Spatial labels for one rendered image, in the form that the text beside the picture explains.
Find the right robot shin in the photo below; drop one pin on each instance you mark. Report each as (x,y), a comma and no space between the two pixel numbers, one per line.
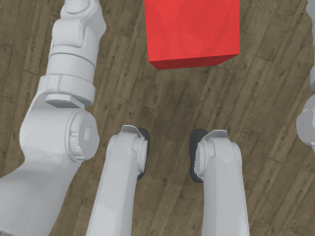
(221,134)

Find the left robot upper arm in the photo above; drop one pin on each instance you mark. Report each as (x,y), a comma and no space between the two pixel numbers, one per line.
(55,142)

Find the right robot upper arm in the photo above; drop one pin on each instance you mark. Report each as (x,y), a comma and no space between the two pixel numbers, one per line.
(305,123)

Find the robot right thigh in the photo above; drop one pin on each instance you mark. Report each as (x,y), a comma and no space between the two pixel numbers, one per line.
(225,208)

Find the carton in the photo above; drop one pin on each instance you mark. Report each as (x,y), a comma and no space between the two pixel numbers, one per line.
(191,33)

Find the right robot forearm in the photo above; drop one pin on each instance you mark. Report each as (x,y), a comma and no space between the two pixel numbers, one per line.
(310,9)

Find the left robot forearm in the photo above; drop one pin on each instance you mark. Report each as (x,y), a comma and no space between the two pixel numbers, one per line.
(69,78)

